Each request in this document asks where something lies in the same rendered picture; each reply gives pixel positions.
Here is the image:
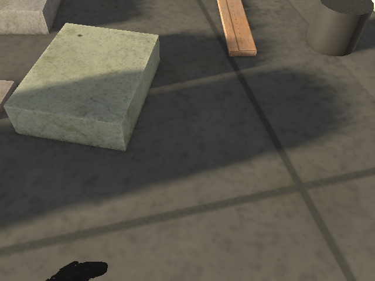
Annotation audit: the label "robot left hand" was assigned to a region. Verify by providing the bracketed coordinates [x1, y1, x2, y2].
[45, 261, 108, 281]

